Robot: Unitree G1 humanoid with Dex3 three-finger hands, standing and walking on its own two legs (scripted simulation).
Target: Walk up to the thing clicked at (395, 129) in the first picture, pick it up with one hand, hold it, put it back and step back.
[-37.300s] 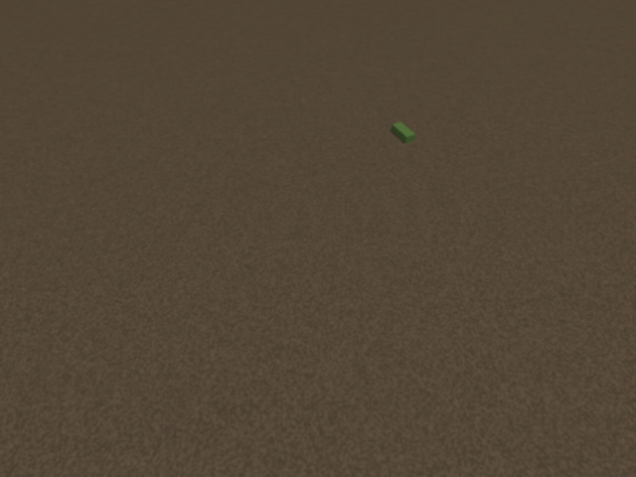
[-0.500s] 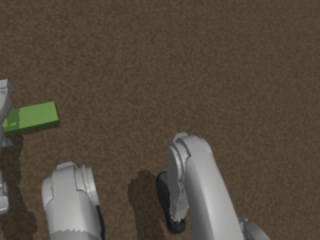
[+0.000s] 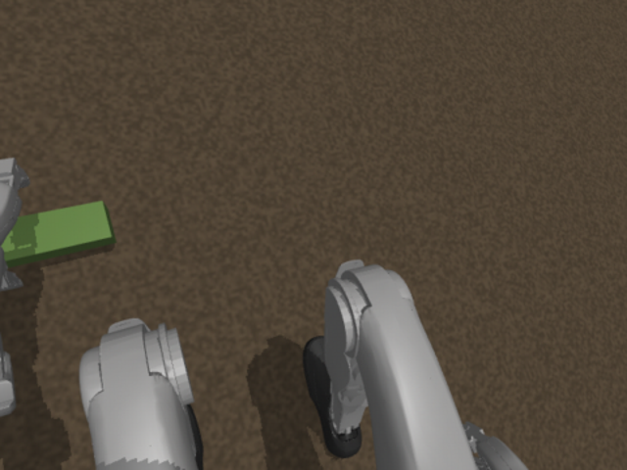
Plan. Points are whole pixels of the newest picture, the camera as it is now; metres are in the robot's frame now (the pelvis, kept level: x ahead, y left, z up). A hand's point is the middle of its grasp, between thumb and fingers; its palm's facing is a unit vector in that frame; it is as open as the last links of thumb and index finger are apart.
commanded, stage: rise first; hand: left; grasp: from above
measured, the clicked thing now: (56, 233) +0.48 +0.27 -0.30
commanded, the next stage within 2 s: approach in 0.20 s
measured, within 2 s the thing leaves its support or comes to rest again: neither
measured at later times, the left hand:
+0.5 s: hand (7, 234) +0.45 +0.29 -0.18, palm faces -0.45 -0.06 -0.89, open 13.8 cm
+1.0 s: hand (24, 223) +0.47 +0.28 -0.19, palm faces -0.48 -0.08 -0.87, open 13.9 cm
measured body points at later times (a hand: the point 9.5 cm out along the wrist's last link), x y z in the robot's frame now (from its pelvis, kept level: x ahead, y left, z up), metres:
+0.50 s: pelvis +0.00 +0.00 +0.00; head +0.24 +0.08 +0.37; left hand +0.47 +0.29 -0.13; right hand +0.05 -0.28 -0.09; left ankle +0.07 +0.12 -0.28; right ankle +0.11 -0.14 -0.28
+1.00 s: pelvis +0.00 +0.00 +0.00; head +0.26 +0.06 +0.37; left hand +0.49 +0.28 -0.14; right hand +0.01 -0.27 -0.09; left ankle +0.07 +0.12 -0.28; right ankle +0.11 -0.14 -0.28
